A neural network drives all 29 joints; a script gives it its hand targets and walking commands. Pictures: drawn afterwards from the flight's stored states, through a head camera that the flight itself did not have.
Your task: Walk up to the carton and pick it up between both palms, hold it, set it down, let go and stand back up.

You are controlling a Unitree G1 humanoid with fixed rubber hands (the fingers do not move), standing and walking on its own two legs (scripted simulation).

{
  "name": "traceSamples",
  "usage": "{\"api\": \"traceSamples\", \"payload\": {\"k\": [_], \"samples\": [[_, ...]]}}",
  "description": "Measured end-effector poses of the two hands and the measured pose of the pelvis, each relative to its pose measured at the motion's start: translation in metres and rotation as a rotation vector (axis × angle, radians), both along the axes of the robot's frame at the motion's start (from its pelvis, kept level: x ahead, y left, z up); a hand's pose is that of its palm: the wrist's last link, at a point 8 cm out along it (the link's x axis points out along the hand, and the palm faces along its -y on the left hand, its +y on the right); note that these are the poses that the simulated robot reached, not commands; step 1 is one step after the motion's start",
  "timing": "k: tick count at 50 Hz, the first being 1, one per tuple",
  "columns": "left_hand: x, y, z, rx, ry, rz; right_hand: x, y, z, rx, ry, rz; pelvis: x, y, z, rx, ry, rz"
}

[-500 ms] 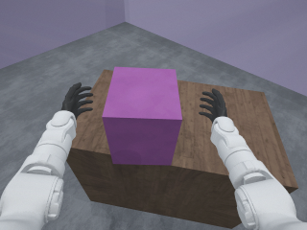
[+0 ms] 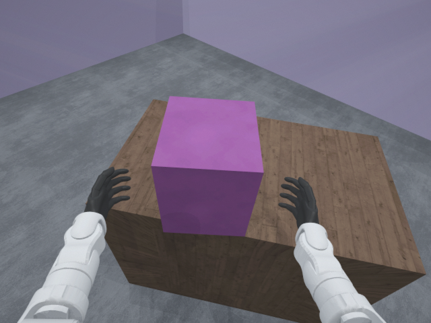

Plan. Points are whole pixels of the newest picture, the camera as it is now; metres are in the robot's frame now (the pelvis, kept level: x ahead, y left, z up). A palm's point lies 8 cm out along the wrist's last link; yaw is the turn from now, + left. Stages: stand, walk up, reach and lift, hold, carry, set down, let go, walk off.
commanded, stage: set down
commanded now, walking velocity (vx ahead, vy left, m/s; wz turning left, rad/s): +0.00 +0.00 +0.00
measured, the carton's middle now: (208, 168) +0.49 +0.02 -0.01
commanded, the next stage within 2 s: let go in 1.50 s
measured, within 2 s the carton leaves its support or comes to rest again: neither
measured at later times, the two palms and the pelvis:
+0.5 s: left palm (92, 257) +0.27 +0.24 -0.03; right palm (307, 262) +0.27 -0.18 -0.03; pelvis +0.00 +0.00 -0.01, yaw +0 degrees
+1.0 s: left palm (94, 288) +0.22 +0.23 -0.05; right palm (322, 292) +0.22 -0.21 -0.05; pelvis +0.02 -0.01 +0.00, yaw -1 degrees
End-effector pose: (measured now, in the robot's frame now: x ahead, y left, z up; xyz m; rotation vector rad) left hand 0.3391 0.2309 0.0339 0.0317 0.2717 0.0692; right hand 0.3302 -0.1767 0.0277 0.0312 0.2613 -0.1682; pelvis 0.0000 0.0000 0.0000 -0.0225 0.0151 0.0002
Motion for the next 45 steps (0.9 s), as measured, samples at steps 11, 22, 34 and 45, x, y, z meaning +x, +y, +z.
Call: {"api": "traceSamples", "payload": {"k": [11,22,34,45], "samples": [[-0.037,0.003,-0.033,0.012,0.011,0.007,-0.031,-0.002,-0.030,-0.001,0.013,-0.006,-0.002,0.002,-0.004,-0.001,0.000,0.004],[-0.066,0.009,-0.058,0.028,0.026,0.006,-0.058,-0.004,-0.057,-0.014,0.042,0.001,-0.003,0.003,-0.009,-0.003,0.008,0.007],[-0.085,-0.001,-0.068,0.036,0.139,-0.002,-0.081,-0.021,-0.065,-0.047,0.128,0.019,0.010,-0.002,-0.003,0.007,-0.047,-0.009],[-0.110,-0.004,-0.079,0.054,0.269,0.006,-0.106,-0.027,-0.078,-0.063,0.216,0.036,0.021,-0.006,0.001,0.011,-0.078,-0.020]]}}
